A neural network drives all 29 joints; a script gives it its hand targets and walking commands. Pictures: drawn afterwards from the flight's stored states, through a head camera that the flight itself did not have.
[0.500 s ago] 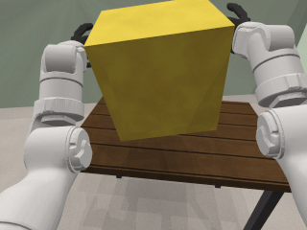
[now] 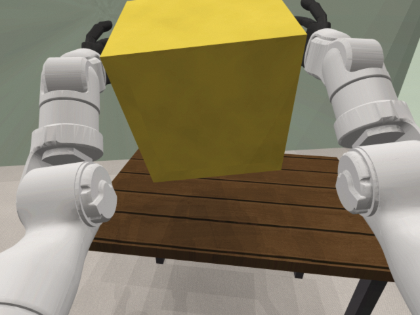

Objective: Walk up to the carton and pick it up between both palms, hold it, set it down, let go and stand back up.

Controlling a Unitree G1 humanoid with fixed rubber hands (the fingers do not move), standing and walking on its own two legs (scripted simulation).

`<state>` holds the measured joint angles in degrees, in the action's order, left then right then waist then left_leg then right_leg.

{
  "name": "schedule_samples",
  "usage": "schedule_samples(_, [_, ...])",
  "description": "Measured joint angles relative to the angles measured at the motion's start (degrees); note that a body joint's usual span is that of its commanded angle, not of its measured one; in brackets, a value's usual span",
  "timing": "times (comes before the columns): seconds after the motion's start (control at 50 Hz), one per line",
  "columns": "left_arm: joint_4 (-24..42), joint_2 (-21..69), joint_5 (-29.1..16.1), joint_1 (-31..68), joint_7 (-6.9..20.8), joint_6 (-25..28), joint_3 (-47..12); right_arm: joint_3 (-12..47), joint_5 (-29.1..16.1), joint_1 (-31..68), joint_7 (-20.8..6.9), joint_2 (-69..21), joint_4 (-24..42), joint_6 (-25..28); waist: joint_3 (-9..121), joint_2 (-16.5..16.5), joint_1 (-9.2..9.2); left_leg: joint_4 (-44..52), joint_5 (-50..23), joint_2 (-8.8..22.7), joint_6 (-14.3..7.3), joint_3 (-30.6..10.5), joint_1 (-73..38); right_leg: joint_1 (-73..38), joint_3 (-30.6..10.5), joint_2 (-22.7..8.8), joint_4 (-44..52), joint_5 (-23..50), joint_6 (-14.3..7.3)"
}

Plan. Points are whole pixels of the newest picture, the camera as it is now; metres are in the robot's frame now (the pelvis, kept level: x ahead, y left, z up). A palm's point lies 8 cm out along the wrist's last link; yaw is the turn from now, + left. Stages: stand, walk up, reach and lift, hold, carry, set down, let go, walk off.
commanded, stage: set down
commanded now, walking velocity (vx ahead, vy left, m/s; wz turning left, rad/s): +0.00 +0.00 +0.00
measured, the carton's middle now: (208, 90) +0.39 -0.02 +0.35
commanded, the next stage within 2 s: none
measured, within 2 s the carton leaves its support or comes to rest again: neither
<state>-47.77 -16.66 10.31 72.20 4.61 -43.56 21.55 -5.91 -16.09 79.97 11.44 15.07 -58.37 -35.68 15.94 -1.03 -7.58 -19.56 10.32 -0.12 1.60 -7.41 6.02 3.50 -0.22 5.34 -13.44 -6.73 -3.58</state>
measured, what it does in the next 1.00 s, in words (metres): stands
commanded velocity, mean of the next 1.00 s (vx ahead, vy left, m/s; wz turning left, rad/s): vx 0.00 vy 0.00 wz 0.00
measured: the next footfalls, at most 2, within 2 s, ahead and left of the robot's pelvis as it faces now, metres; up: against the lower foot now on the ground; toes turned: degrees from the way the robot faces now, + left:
none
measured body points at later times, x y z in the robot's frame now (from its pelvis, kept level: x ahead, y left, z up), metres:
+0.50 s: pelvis +0.01 +0.02 +0.00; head -0.08 +0.06 +0.44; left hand +0.43 +0.17 +0.34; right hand +0.38 -0.18 +0.38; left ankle +0.01 +0.14 -0.75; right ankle +0.01 -0.07 -0.75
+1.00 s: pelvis +0.01 +0.02 +0.00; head -0.07 +0.06 +0.44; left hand +0.44 +0.17 +0.33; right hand +0.38 -0.18 +0.35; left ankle +0.01 +0.14 -0.75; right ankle +0.01 -0.07 -0.75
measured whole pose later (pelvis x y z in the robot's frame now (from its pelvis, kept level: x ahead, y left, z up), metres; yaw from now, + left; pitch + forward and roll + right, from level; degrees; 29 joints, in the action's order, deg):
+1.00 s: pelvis +0.01 +0.02 +0.00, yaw -1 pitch -6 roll +0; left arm -42.5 -14.1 14.6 65.5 7.2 -37.8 22.5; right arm -11.1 -11.0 68.1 8.9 10.3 -50.6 -25.3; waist 6.4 -4.2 -9.4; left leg -17.2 10.3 -1.9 -0.1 -5.7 1.1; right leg 0.6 -1.7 3.4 -15.0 -8.6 -2.1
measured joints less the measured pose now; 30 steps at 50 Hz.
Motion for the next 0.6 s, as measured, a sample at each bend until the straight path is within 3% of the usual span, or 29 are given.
schedule_samples(0.12, [-2.3,-1.7,3.1,2.1,4.6,1.7,1.1,-2.5,-0.3,1.9,0.4,-0.5,-1.6,1.9,-2.7,-1.6,-0.77,1.1,0.6,-0.6,-0.4,0.0,-4.9,-4.3,0.0,-0.7,-0.4,-1.4,0.2])
schedule_samples(0.22, [-3.4,-1.8,3.2,2.0,5.7,2.2,-0.5,-3.4,0.1,1.0,-0.6,-0.2,-1.6,3.0,-5.5,-2.1,-0.73,1.0,0.4,-1.3,-0.9,0.1,-5.1,-4.3,0.0,-1.3,-1.0,-1.7,0.7])
schedule_samples(0.28, [-2.0,-1.4,2.6,0.0,4.8,2.8,-1.9,-2.9,1.1,-1.1,-0.9,-0.9,0.2,4.1,-6.4,-2.3,-1.03,1.5,-0.1,-1.6,-1.2,0.3,-4.2,-3.2,-0.3,-1.6,-0.9,-1.3,0.9])
schedule_samples(0.46, [8.0,2.3,-0.2,-7.4,-1.5,2.4,-4.1,1.5,-0.7,-8.8,-1.9,-0.6,6.0,8.2,-6.9,-2.5,-0.91,1.3,0.2,-1.3,-1.3,1.8,-2.8,-1.8,-1.7,-1.5,-0.2,-0.7,1.4])
schedule_samples(0.6, [8.1,3.6,1.6,-7.0,-1.7,0.9,-2.2,1.4,-1.0,-10.5,-2.2,-0.7,6.2,7.9,-8.0,-1.5,-0.86,1.6,0.8,-1.3,-1.9,2.3,-4.6,-3.4,-2.2,-1.5,-0.1,-1.2,1.6])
